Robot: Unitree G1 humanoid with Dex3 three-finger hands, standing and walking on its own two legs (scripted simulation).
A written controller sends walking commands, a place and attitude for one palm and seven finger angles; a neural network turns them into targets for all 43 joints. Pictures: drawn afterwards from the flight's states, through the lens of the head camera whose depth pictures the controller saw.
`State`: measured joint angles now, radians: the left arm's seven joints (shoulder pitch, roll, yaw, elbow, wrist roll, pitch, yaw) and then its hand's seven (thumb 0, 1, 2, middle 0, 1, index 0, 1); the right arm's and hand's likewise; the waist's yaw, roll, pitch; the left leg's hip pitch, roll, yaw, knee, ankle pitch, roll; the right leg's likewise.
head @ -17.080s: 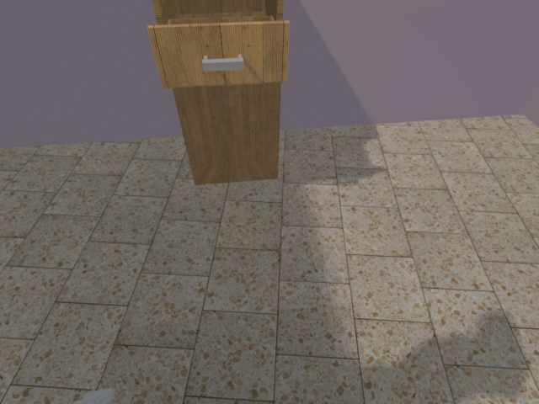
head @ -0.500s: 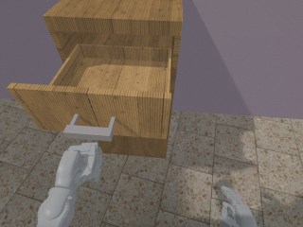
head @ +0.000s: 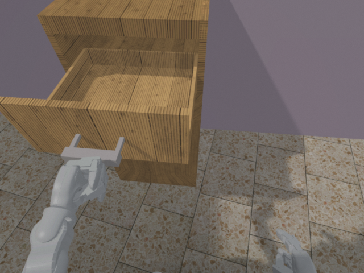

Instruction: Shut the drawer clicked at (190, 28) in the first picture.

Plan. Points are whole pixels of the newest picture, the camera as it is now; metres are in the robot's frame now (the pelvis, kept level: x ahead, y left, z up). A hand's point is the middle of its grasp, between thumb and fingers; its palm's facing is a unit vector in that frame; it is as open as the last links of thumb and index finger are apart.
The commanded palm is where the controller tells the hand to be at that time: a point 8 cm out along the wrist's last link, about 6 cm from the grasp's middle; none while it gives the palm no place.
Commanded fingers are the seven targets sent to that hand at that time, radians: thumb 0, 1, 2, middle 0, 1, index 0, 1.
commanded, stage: push the drawer shut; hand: left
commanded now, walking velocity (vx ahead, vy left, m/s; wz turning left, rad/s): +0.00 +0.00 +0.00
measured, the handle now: (95, 148) +0.36 +0.21 +0.07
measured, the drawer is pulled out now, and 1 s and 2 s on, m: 0.28 0.16 0.04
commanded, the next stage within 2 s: none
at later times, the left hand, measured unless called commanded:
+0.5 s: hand (110, 158) +0.34 +0.18 +0.06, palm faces -0.09 -1.00 -0.04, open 3.0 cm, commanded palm +0.34 +0.23 +0.08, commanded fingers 0.00 0.90 0.90 -1.40 -1.60 -1.40 -1.60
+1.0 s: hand (119, 137) +0.40 +0.17 +0.07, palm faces -0.07 -1.00 -0.04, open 3.1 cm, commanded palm +0.39 +0.22 +0.08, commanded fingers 0.00 0.90 0.90 -1.40 -1.60 -1.40 -1.60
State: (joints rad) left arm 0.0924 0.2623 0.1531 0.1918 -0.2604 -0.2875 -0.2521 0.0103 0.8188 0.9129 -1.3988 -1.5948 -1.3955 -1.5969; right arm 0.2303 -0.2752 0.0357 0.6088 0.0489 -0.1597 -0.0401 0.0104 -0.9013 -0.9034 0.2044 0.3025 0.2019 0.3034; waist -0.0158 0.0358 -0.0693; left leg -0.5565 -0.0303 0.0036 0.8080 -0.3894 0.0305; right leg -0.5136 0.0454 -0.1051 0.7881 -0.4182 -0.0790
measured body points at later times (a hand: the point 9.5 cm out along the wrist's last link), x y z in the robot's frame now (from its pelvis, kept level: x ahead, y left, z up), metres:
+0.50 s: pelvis -0.01 +0.02 +0.00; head +0.04 +0.01 +0.45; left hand +0.34 +0.23 +0.07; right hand +0.12 -0.23 -0.10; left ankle +0.01 +0.10 -0.70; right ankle -0.01 -0.06 -0.70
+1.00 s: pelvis -0.01 +0.03 +0.00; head +0.05 +0.03 +0.44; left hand +0.40 +0.22 +0.07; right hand +0.07 -0.23 -0.12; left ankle +0.01 +0.10 -0.70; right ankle -0.01 -0.06 -0.70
